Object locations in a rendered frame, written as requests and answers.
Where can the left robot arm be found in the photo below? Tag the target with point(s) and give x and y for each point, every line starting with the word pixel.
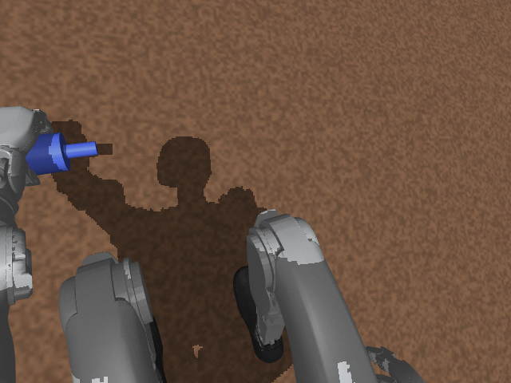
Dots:
pixel 15 258

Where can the right robot hand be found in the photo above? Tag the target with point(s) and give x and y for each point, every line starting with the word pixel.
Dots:
pixel 400 371

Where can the right robot foot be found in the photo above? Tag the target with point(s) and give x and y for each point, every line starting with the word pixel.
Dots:
pixel 247 308

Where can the left robot hand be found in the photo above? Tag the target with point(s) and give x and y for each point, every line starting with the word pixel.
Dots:
pixel 20 128

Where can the left robot foot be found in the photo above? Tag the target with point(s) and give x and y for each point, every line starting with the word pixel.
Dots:
pixel 159 351

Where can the bottle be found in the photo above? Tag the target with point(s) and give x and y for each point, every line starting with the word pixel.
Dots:
pixel 51 154

